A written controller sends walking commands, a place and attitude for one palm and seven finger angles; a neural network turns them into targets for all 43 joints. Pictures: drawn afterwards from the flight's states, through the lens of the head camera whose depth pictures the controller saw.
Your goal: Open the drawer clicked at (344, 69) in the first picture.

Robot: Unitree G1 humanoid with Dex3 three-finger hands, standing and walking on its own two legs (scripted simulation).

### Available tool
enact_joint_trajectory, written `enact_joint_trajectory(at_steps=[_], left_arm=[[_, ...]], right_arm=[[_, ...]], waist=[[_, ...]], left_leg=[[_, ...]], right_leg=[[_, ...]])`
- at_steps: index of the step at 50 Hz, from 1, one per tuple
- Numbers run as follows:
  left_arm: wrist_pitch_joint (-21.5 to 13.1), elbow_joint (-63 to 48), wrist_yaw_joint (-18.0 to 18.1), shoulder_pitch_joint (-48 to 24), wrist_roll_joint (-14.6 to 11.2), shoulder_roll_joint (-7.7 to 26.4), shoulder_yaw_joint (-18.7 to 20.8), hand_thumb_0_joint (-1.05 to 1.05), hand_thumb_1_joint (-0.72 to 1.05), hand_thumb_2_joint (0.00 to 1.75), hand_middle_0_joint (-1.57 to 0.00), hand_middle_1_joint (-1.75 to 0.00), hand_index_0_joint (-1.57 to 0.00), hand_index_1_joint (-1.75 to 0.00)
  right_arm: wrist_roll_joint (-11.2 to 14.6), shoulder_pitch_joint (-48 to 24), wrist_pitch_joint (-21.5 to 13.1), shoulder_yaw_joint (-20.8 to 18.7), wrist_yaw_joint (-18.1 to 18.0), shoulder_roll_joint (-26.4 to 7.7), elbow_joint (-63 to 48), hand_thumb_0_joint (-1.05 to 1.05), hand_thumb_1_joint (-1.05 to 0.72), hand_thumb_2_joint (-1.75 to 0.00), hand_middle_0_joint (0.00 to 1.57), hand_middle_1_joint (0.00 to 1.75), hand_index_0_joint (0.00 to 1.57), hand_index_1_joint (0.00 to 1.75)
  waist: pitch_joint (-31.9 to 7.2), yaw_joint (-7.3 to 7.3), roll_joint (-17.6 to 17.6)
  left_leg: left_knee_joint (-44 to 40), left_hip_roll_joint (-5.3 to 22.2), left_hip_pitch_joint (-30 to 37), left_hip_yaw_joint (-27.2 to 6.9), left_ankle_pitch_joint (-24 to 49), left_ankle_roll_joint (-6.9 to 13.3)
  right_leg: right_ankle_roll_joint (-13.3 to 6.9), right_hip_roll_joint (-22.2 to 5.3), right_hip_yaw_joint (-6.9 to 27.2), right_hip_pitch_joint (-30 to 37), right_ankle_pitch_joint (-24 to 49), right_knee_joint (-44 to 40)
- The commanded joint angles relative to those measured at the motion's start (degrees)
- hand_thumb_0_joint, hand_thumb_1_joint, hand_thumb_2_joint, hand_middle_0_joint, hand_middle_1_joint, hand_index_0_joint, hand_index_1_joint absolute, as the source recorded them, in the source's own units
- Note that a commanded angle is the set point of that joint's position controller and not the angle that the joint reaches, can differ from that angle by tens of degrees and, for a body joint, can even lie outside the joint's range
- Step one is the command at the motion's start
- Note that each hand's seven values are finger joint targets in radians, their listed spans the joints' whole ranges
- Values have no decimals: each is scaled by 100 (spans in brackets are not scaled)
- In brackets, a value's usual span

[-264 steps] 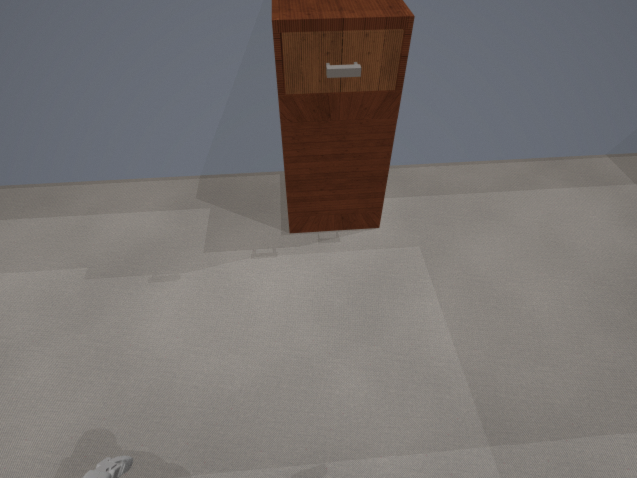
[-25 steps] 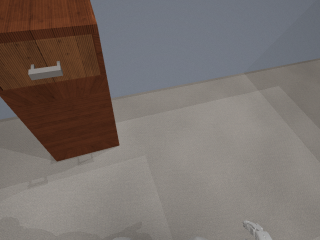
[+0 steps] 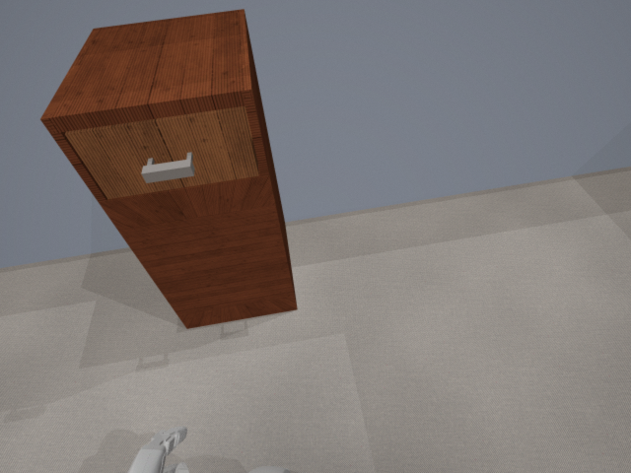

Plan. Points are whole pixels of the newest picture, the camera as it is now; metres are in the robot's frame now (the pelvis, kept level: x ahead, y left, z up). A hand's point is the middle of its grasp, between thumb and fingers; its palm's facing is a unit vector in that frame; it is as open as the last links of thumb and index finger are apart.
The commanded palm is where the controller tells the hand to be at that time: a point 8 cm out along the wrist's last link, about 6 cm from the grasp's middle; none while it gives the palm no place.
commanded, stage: turn to face it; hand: left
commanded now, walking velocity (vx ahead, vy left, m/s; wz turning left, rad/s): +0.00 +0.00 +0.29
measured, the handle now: (169, 165) +0.71 +0.33 -0.03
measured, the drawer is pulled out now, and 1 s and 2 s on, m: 0.00 0.00 0.00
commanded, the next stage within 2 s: take the last steps up to it in 0.10 s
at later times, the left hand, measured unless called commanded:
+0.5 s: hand out of the picture -0.05 +0.26 -0.18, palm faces +0.19 -0.96 -0.18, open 7.4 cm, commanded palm none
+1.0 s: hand (193, 399) +0.27 +0.22 -0.17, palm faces +0.12 -0.98 -0.18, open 7.4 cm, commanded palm none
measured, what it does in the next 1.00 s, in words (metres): walks ahead: left foot, then right foot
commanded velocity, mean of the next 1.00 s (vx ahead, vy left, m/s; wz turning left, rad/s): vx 0.21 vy -0.02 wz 0.06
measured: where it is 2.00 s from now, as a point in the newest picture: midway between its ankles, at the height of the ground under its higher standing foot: outside the picture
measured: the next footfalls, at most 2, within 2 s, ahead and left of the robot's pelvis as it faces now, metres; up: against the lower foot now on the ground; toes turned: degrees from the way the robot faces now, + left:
left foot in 0.34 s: +0.00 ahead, +0.14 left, +0.00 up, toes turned +12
right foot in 0.94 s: +0.30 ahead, -0.03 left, +0.00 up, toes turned +0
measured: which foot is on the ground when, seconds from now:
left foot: up 0.00-0.32, down 0.34-0.96, up 0.98-1.00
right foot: down 0.00-0.34, up 0.36-0.92, down 0.94-1.00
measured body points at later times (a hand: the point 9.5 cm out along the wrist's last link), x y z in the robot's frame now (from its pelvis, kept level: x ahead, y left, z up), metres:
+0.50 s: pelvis +0.01 +0.07 +0.01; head +0.00 +0.10 +0.46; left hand -0.06 +0.31 -0.16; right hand +0.09 -0.16 -0.12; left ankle -0.04 +0.14 -0.73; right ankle +0.02 -0.09 -0.66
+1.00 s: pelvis +0.16 +0.04 -0.02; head +0.18 +0.04 +0.43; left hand +0.26 +0.28 -0.15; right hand +0.05 -0.16 -0.17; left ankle -0.01 +0.14 -0.68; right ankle +0.26 -0.03 -0.73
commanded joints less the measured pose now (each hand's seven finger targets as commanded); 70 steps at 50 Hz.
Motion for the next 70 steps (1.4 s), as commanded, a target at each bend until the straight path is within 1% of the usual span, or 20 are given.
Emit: enact_joint_trajectory(at_steps=[1, 10, 14, 15, 16, 17, 18, 19, 24, 41, 45, 46, 47, 48, 51, 55, 61, 66, 68, 70], left_arm=[[-80, -318, 64, 6, 37, 1000, 315, 0, 90, 90, -20, -30, -20, -30], [-62, 188, 58, 891, 134, 1297, 397, 0, 90, 90, -20, -30, -20, -30], [-58, 414, 6, 890, 106, 1319, 421, 0, 90, 90, -20, -30, -20, -30], [-36, 439, -20, 818, 65, 1236, 394, 0, 90, 90, -20, -30, -20, -30], [-1, 395, -61, 848, 27, 964, 339, 0, 90, 90, -20, -30, -20, -30], [28, 189, -107, 743, 32, 477, 238, 0, 90, 90, -20, -30, -20, -30], [12, 94, -102, 280, 90, 630, 224, 0, 90, 90, -20, -30, -20, -30], [5, 204, -125, 289, 122, 655, 251, 0, 90, 90, -20, -30, -20, -30], [-64, 867, -260, 972, 113, 487, 197, 0, 90, 90, -20, -30, -20, -30], [-170, 583, -242, -538, 18, 83, 142, 0, 90, 90, -20, -30, -20, -30], [-285, 1051, -189, 1031, 33, 286, 247, 0, 90, 90, -20, -30, -20, -30], [-352, 1228, -147, 1660, 62, 611, 337, 0, 90, 90, -20, -30, -20, -30], [-415, 1360, -85, 2304, 80, 1061, 475, 0, 90, 90, -20, -30, -20, -30], [-392, 1397, -80, 2400, -30, 1272, 476, 0, 90, 90, -20, -30, -20, -30], [-336, 1034, 4, 875, -36, 642, 322, 0, 90, 90, -20, -30, -20, -30], [-350, 923, 32, 306, 34, 165, 106, 0, 90, 90, -20, -30, -20, -30], [-151, 951, 72, 712, 66, 540, 218, 0, 90, 90, -20, -30, -20, -30], [-25, 929, 98, 730, 65, 689, 315, 0, 90, 90, -20, -30, -20, -30], [33, 890, 96, 869, 21, 487, 271, 0, 90, 90, -20, -30, -20, -30], [56, 902, 120, 1099, -19, 203, 173, 0, 90, 90, -20, -30, -20, -30]], right_arm=[[-7, -6, -90, -116, 78, -397, -340, 0, -90, -90, 20, 30, 20, 30], [57, -616, -143, 65, 54, -149, -340, 0, -90, -90, 20, 30, 20, 30], [33, -114, -291, 134, 36, -94, -166, 0, -90, -90, 20, 30, 20, 30], [23, 202, -357, 123, 30, -182, -45, 0, -90, -90, 20, 30, 20, 30], [0, 560, -419, 44, 11, -584, 40, 0, -90, -90, 20, 30, 20, 30], [-64, 915, -441, -84, -20, -1152, 80, 0, -90, -90, 20, 30, 20, 30], [-63, 1038, -420, -82, -52, -1228, 120, 0, -90, -90, 20, 30, 20, 30], [-59, 757, -447, 15, -96, -926, 126, 0, -90, -90, 20, 30, 20, 30], [36, 526, -695, 229, -197, -315, 176, 0, -90, -90, 20, 30, 20, 30], [-56, 1958, -812, 241, -325, 35, 1088, 0, -90, -90, 20, 30, 20, 30], [25, 1631, -798, 200, -329, -150, 1078, 0, -90, -90, 20, 30, 20, 30], [78, 1672, -816, 206, -277, -14, 1049, 0, -90, -90, 20, 30, 20, 30], [139, 1877, -843, 237, -242, 278, 936, 0, -90, -90, 20, 30, 20, 30], [156, 1758, -800, 219, -262, 220, 865, 0, -90, -90, 20, 30, 20, 30], [48, 1111, -636, 183, -175, 473, 771, 0, -90, -90, 20, 30, 20, 30], [4, 1570, -388, 300, -173, 804, 908, 0, -90, -90, 20, 30, 20, 30], [96, 741, -285, 268, -178, 606, 582, 0, -90, -90, 20, 30, 20, 30], [57, 444, -262, 168, -176, 325, 420, 0, -90, -90, 20, 30, 20, 30], [31, 493, -366, 169, -177, 63, 407, 0, -90, -90, 20, 30, 20, 30], [2, 181, -386, 154, -229, -297, 263, 0, -90, -90, 20, 30, 20, 30]], waist=[[-74, 157, -1380], [-242, 564, -1574], [-508, 365, -1572], [-542, 195, -1197], [-615, 19, 0], [-303, -163, 1877], [121, -300, 1333], [348, -113, 992], [333, 250, 286], [745, -89, 258], [-78, 691, 85], [-563, 927, -401], [-1261, 1067, -1537], [-1427, 943, -1347], [56, 447, -313], [227, -83, -779], [-116, 276, -948], [-177, 245, -1138], [-373, 272, -172], [-364, 435, 696]], left_leg=[[1155, 461, -582, 114, 574, -143], [-1106, 474, 73, 651, 57, -160], [-2609, 383, 1189, 938, 571, -5], [-3366, 380, 1922, 953, 953, 52], [-3952, 1036, 2648, -30, 410, 298], [-4764, 2395, 2710, -1940, -459, 809], [-5132, 2730, 2078, -2302, -804, 1178], [-5257, 2448, 1731, -1953, -1008, 1167], [-5022, 1624, 1919, -529, 1422, 918], [-4347, 1868, 2670, -96, 4784, 1053], [-2657, 1553, 2116, 353, 5886, 743], [-1611, 1342, 1129, 428, 4914, 575], [187, 438, -119, 854, 1398, 311], [1500, 298, -302, 512, -696, 356], [1552, 992, -392, 184, 259, 397], [56, 1019, 554, 436, 735, 121], [-1510, 739, 618, 625, 837, -19], [-2560, 666, 1105, 595, 1360, -8], [-3367, 1274, 1722, 8, 3403, 247], [-3986, 2212, 1235, -571, 4772, 943]], right_leg=[[-437, -1414, 781, 84, 1369, -1516], [-702, -1603, 568, 631, 2158, -1255], [-442, -1484, 519, 306, 434, -1152], [-228, -1301, 287, -221, -400, -878], [40, -850, -77, -1132, -1311, 108], [340, -51, -607, -2333, -1933, 1666], [201, -153, 75, -2546, -1739, 2391], [139, -313, 319, -2495, -1239, 2680], [265, -281, 283, -2244, 234, 3099], [26, -87, -103, -2014, 275, 914], [-196, 343, -357, 425, 908, -173], [-422, -153, 256, 1787, 1344, -225], [-1105, -1768, 2354, 2947, 2481, -606], [-1570, -2404, 3094, 2556, 2757, -1216], [-1244, -1864, 2095, 129, 315, -1978], [-782, -1206, 559, -1252, 1412, -2165], [-964, -1218, 641, -426, 2745, -1453], [-835, -1265, 864, -316, 2556, -930], [-330, -595, 451, -585, 1606, -184], [16, 31, 25, -201, -679, 677]])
